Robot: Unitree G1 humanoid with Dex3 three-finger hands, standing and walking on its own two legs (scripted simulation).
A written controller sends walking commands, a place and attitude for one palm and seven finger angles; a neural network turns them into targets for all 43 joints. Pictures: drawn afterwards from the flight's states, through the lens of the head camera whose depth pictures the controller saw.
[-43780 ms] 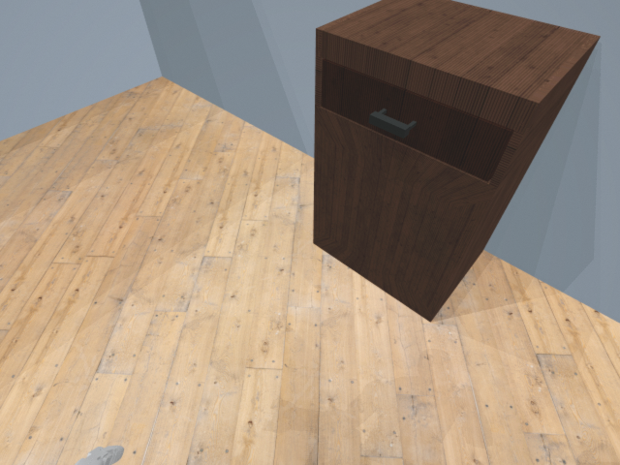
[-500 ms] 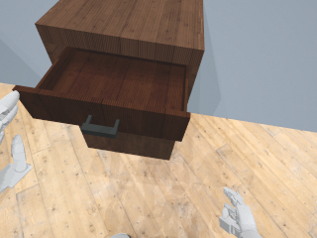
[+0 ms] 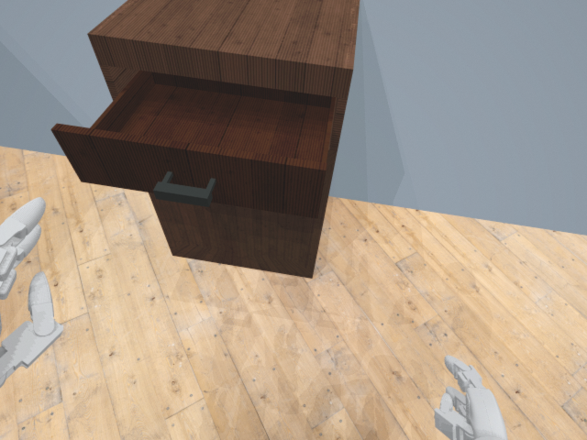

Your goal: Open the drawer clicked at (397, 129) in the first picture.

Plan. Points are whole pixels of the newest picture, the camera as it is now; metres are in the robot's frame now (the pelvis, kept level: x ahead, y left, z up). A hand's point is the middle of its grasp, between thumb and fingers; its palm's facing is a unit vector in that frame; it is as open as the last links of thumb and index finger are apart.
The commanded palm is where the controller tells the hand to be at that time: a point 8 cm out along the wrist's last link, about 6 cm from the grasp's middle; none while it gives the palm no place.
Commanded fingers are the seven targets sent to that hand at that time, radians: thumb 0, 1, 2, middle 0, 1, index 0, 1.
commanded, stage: stop stepping back and stand still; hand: left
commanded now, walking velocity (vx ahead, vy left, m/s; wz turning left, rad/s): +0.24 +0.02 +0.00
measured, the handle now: (187, 186) +0.56 +0.22 -0.04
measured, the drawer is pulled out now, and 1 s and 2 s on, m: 0.24 0.24 0.24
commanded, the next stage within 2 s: let the arm hang, fingers relaxed in 0.44 s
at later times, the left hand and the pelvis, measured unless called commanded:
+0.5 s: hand (22, 354) +0.17 +0.24 +0.16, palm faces +0.33 -0.84 -0.42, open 7.4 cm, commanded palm +0.11 +0.29 +0.18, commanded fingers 0.00 0.90 0.90 -0.20 -0.30 -0.20 -0.30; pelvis -0.02 +0.01 +0.00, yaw +0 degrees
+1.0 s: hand out of the picture -0.05 +0.18 -0.17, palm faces +0.06 -0.98 -0.19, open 7.1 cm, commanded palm none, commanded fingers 0.00 0.90 0.90 -0.20 -0.30 -0.20 -0.30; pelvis -0.01 +0.00 +0.00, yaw +1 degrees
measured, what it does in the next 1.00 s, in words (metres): stands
